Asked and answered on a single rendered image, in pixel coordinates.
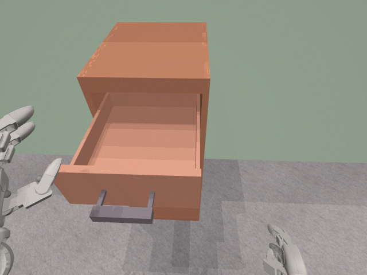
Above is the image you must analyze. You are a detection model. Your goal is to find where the drawer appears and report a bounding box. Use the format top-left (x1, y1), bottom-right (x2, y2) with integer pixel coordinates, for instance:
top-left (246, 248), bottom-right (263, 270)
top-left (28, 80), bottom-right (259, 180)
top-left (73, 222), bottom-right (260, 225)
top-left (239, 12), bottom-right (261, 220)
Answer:
top-left (49, 92), bottom-right (201, 209)

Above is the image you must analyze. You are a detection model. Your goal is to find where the left robot hand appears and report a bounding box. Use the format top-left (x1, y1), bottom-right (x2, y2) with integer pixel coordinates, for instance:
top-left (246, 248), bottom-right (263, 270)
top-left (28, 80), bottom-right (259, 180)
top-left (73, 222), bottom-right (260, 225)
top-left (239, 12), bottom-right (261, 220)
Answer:
top-left (0, 105), bottom-right (62, 227)

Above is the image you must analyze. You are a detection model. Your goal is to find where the handle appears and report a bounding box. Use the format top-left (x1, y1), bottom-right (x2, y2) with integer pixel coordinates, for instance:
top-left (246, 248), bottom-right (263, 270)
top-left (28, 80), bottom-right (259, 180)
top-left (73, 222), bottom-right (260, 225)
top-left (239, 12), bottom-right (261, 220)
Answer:
top-left (89, 190), bottom-right (155, 224)

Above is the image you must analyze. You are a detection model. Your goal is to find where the robot left forearm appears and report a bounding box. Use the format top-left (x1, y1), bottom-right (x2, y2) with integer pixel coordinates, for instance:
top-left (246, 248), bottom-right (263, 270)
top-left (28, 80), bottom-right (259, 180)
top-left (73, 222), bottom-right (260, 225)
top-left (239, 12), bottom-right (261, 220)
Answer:
top-left (0, 227), bottom-right (14, 275)

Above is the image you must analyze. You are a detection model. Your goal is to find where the right robot hand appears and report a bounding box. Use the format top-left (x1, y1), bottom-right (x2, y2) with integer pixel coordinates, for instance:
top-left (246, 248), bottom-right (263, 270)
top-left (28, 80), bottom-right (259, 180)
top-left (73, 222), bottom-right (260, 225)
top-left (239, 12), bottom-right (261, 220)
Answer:
top-left (263, 224), bottom-right (308, 275)

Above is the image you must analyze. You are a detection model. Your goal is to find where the cabinet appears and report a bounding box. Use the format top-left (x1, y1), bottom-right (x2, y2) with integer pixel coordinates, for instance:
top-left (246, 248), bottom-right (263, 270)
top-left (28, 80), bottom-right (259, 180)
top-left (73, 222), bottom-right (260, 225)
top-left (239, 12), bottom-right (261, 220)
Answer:
top-left (77, 22), bottom-right (210, 221)

